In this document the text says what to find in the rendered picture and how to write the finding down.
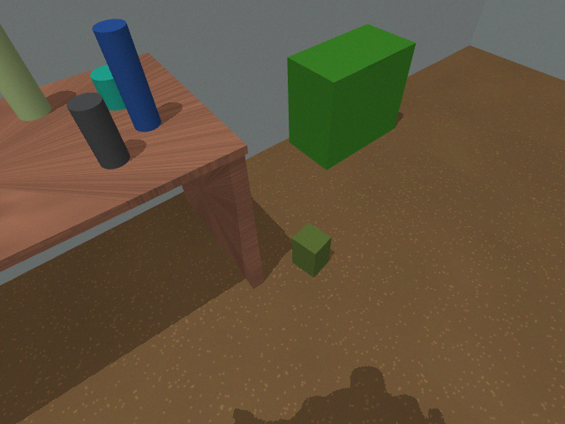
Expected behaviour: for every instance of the desk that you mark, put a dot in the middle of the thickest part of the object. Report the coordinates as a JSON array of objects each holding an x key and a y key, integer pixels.
[{"x": 52, "y": 187}]

